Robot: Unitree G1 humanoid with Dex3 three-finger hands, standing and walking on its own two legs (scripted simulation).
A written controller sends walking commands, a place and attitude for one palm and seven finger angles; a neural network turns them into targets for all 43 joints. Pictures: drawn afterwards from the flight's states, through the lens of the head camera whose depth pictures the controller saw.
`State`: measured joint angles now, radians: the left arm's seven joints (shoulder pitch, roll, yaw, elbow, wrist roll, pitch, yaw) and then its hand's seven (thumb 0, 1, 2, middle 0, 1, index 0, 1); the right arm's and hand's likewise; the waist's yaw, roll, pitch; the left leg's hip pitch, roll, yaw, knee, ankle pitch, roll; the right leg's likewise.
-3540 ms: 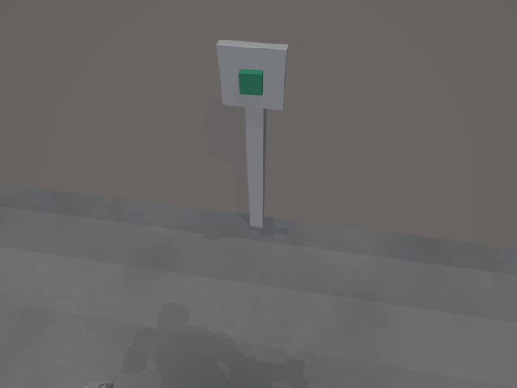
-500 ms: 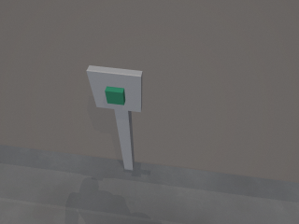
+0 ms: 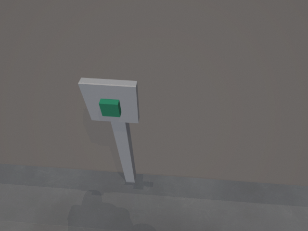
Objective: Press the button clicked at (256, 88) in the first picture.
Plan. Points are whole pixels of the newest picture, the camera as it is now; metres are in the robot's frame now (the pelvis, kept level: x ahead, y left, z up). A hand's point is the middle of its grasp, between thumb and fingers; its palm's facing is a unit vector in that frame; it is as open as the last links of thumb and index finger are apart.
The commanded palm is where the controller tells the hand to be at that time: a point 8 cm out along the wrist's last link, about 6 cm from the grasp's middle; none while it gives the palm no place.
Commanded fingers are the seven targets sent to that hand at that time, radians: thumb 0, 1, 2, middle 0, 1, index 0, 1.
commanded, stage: come to a stop and stand still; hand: left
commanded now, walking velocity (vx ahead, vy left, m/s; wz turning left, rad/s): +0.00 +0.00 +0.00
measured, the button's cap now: (110, 107) +0.49 +0.18 +0.01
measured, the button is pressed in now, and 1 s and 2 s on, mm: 0 0 0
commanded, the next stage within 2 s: look again from close up in 0.42 s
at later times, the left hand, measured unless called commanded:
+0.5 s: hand out of the picture +0.02 +0.17 -0.18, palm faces +0.04 -0.98 -0.20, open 7.4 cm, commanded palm none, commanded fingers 0.00 0.90 0.90 -0.20 -0.30 -0.20 -0.30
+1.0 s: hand out of the picture +0.01 +0.17 -0.18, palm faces +0.00 -0.98 -0.22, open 7.3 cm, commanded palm none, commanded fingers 0.00 0.90 0.90 -0.20 -0.30 -0.20 -0.30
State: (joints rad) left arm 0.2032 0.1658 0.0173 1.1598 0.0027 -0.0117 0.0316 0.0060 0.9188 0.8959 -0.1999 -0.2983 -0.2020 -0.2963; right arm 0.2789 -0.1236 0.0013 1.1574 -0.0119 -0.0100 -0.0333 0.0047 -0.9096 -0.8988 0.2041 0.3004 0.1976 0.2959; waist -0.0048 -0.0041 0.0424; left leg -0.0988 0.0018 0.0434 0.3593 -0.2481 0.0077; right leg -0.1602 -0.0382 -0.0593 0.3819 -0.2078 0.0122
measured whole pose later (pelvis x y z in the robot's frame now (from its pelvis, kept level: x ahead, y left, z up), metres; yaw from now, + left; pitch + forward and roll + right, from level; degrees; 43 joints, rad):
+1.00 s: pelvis +0.00 -0.01 -0.01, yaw -1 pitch -1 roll +1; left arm 0.26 0.16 -0.01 1.12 0.00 -0.01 0.03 0.01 0.91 0.90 -0.20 -0.30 -0.20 -0.30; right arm 0.31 -0.15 0.03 1.09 -0.01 -0.02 -0.02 0.01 -0.92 -0.90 0.20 0.30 0.20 0.30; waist 0.00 0.02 0.04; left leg -0.14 0.01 0.06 0.45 -0.29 0.00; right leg -0.23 -0.04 -0.04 0.51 -0.27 0.00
